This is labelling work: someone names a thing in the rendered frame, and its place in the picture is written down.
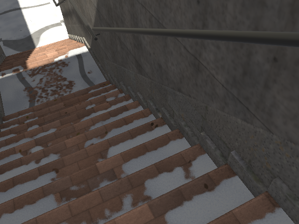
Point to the stairs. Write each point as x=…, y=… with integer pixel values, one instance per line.
x=95, y=156
x=40, y=51

